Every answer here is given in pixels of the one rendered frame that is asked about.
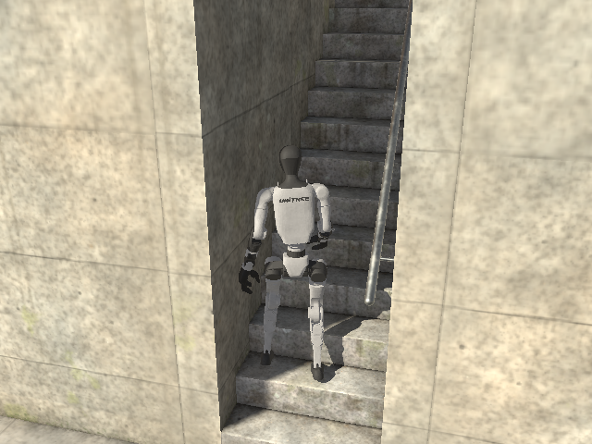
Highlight stairs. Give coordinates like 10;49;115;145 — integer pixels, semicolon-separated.
221;0;409;444

